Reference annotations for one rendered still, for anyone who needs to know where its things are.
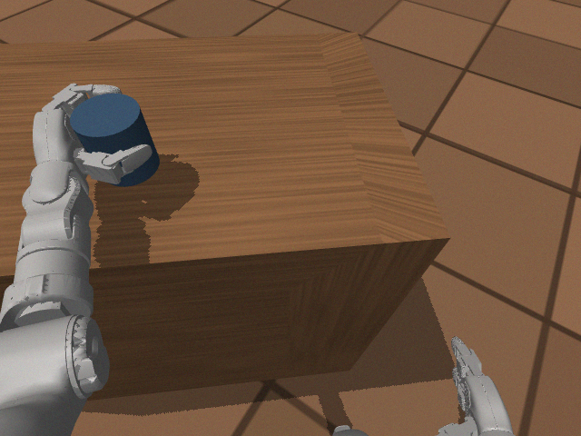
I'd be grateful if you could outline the can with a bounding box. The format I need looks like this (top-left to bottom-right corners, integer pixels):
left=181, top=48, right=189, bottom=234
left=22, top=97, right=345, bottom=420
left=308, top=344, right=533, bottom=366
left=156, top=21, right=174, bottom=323
left=70, top=94, right=160, bottom=187

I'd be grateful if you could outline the left robot arm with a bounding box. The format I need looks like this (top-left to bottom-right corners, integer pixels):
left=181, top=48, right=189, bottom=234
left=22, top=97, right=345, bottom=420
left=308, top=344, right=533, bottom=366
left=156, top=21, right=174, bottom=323
left=0, top=161, right=110, bottom=436

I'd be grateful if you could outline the left robot hand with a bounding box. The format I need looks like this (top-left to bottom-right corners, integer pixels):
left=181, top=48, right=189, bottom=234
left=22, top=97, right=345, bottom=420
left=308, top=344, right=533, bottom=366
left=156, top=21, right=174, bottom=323
left=33, top=84, right=153, bottom=184

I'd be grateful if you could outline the right robot hand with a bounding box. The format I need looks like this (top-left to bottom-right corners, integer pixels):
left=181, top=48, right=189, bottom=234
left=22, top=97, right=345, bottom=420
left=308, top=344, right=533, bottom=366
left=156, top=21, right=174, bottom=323
left=436, top=336, right=514, bottom=436

